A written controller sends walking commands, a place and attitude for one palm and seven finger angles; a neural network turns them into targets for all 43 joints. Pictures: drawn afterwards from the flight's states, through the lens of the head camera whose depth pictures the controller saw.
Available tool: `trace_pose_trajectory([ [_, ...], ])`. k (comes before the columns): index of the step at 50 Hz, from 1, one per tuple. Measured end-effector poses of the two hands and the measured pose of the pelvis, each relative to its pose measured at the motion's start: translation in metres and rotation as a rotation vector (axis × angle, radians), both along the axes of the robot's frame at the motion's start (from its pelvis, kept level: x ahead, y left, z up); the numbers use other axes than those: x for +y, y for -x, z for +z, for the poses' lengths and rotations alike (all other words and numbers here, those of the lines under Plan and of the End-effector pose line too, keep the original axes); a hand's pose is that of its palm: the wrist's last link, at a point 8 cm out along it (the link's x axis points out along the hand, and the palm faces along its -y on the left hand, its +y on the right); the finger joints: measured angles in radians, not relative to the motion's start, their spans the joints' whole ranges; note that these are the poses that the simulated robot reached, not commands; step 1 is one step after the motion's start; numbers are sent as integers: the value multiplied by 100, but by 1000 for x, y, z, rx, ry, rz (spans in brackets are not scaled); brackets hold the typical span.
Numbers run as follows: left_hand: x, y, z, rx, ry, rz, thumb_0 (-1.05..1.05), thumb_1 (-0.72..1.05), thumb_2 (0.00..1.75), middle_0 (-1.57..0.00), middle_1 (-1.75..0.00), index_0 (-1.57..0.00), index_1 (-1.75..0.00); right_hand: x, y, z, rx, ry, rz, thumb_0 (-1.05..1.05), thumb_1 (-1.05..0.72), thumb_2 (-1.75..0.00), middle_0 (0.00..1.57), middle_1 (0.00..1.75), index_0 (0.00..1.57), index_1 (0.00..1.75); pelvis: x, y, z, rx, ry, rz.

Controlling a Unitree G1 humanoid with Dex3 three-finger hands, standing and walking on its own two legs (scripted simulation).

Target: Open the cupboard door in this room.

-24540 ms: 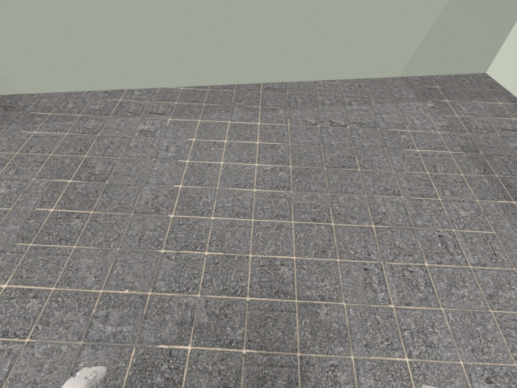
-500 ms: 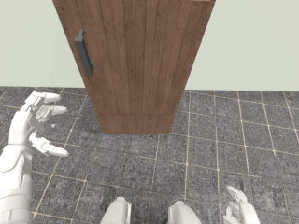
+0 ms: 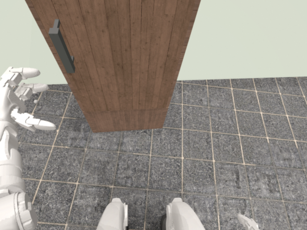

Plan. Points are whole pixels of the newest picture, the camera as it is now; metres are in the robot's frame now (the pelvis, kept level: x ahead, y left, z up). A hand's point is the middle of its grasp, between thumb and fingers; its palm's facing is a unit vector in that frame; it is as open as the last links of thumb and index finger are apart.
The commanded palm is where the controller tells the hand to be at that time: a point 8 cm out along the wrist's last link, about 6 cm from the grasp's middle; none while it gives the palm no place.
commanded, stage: move the hooked fingers beside the handle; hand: left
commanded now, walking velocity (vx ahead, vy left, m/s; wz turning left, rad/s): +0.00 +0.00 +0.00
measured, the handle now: (64, 47) +0.60 +0.26 +0.05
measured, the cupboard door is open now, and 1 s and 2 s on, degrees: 0 0 0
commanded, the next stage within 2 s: slide the fingers in behind the handle in 1.72 s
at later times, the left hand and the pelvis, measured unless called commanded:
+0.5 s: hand (41, 77) +0.49 +0.30 +0.05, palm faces +0.08 -1.00 -0.03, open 14.0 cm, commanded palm +0.48 +0.34 +0.05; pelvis -0.01 +0.01 -0.02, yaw -1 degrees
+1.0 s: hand (44, 62) +0.55 +0.31 +0.04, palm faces +0.08 -1.00 -0.04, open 13.9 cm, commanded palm +0.54 +0.34 +0.04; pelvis +0.00 +0.02 -0.02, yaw -3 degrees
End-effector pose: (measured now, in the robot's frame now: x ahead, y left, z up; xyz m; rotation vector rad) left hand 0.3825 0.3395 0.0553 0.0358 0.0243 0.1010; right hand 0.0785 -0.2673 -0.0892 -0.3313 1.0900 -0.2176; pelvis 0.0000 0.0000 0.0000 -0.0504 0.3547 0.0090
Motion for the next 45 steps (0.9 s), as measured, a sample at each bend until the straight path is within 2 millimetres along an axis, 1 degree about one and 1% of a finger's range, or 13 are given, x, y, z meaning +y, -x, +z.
trace_pose_trajectory([
  [5,6,-10,5,-10,-6,0,-1,-50,30,-31,-120,-30,-120,-2,12,-2,42,2,-12,1,-90,-89,20,30,21,30,0,1,-1,9,3,-1],
  [11,11,-25,1,18,5,-9,-1,-50,30,-30,-120,-30,-120,-3,24,-6,90,13,-20,1,-90,-89,20,30,21,30,1,5,-6,25,10,3],
  [22,11,-67,-2,6,3,-23,-1,-50,30,-31,-120,-30,-120,-3,52,-12,186,45,-48,1,-90,-89,20,30,21,30,5,11,-17,75,25,2],
  [34,17,-111,-1,24,1,-10,-1,-50,30,-31,-120,-30,-120,9,85,-14,311,41,-98,1,-90,-89,20,30,21,30,11,8,-22,129,41,-8],
  [42,21,-136,-2,28,0,-16,-1,-50,30,-30,-120,-30,-120,16,99,-13,381,41,-126,0,-90,-89,20,30,21,30,15,4,-26,165,54,-11],
  [45,21,-142,-4,32,2,-21,-1,-50,30,-30,-120,-30,-120,19,102,-12,399,39,-136,0,-90,-89,20,30,21,30,16,2,-26,175,57,-13],
])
